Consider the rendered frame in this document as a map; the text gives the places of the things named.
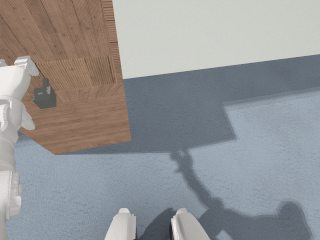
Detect left robot upper arm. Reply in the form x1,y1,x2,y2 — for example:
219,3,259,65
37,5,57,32
0,170,22,240

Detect cabinet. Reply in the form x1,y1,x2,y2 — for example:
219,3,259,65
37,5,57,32
0,0,131,155

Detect handle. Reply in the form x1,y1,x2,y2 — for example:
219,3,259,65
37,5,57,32
33,78,57,109

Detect drawer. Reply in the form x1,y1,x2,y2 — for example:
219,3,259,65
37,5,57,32
10,55,116,95

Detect right robot thigh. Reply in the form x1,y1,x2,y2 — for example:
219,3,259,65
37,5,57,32
171,212,210,240

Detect robot left hand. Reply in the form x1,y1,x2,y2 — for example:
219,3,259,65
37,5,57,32
0,55,39,131

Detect left robot forearm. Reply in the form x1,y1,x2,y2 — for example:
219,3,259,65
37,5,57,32
0,95,23,173

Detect right robot shin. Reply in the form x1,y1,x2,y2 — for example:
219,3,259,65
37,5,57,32
175,208,187,216

